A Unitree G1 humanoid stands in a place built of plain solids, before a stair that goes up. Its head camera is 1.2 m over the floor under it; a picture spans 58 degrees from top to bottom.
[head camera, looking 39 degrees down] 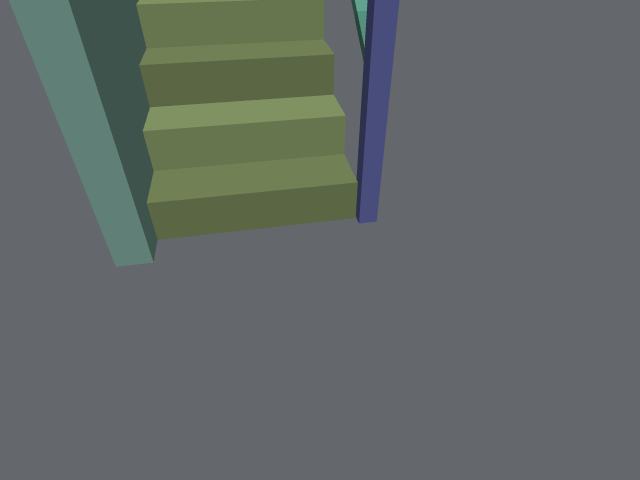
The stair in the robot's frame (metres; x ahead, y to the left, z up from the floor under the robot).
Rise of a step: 0.20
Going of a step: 0.27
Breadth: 0.90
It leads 11 degrees to the left of straight ahead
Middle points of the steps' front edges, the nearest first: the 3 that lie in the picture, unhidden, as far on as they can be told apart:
1.56 0.27 0.20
1.83 0.32 0.39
2.09 0.37 0.59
